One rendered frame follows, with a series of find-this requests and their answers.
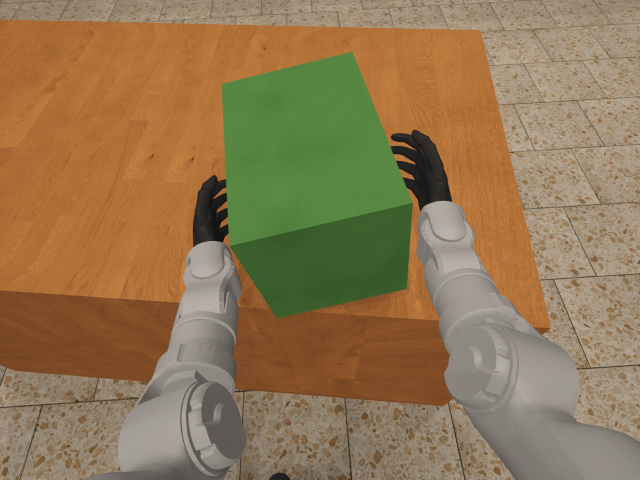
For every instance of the pedestal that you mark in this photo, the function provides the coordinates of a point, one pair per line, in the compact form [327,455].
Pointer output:
[108,131]

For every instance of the left robot upper arm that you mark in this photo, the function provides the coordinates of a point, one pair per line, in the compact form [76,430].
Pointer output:
[192,433]

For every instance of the right robot hand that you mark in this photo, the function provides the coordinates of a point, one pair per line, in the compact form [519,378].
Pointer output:
[431,182]

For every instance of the right robot forearm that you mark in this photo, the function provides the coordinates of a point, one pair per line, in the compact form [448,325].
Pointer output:
[462,292]

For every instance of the carton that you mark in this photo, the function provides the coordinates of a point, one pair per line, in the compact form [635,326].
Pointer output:
[318,211]

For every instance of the left robot hand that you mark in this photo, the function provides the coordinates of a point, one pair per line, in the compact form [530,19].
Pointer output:
[206,222]

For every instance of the right robot upper arm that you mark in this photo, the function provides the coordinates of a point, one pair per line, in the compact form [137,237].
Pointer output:
[521,392]

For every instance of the left robot forearm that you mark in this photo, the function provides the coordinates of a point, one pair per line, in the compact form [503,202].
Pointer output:
[205,328]

